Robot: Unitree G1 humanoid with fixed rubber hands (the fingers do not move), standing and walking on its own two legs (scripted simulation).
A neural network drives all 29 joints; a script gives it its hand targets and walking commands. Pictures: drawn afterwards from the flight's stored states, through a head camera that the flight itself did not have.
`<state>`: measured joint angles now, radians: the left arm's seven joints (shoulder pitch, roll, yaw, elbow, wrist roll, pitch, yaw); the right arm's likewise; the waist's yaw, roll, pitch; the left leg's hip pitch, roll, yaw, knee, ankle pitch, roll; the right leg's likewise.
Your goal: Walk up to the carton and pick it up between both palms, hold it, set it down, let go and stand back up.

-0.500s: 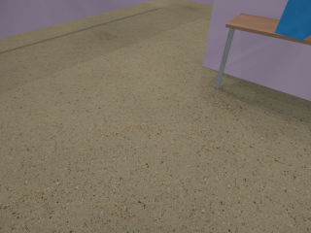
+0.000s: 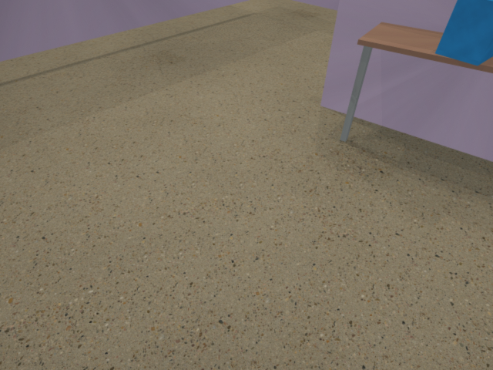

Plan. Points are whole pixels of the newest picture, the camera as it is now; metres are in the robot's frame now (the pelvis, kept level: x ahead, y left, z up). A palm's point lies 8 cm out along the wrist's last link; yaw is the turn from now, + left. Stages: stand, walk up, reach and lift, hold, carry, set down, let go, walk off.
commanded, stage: stand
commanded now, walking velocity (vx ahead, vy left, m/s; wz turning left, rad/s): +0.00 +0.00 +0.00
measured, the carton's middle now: (478, 26) +1.54 -1.06 +0.03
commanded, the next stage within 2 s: none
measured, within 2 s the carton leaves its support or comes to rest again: neither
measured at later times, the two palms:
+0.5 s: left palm out of the picture +0.07 +0.26 -0.13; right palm out of the picture +0.08 -0.30 -0.10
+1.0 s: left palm out of the picture +0.07 +0.26 -0.13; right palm out of the picture +0.08 -0.30 -0.10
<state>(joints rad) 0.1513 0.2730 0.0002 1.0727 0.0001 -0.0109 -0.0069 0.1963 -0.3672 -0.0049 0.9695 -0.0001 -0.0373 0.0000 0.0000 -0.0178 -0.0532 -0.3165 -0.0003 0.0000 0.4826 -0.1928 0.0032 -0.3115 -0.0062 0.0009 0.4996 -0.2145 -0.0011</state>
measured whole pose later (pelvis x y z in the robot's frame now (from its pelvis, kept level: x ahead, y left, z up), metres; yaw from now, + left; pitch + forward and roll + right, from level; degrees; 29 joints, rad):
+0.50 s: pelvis +0.00 +0.00 +0.00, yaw +0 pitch +1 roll +0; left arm 0.15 0.27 0.00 1.08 0.00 -0.01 -0.01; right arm 0.20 -0.37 0.00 0.97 0.00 -0.04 0.00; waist 0.00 -0.02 -0.06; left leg -0.32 0.00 0.00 0.48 -0.19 0.00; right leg -0.31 -0.01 0.00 0.50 -0.21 0.00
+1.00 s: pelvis +0.00 +0.00 +0.00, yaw +0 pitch +2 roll +0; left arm 0.15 0.27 0.00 1.08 0.00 -0.01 -0.01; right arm 0.20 -0.37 -0.01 0.98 0.00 -0.04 0.00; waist 0.00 -0.02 -0.06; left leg -0.32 0.00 0.00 0.48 -0.19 0.00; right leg -0.31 -0.01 0.00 0.50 -0.21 0.00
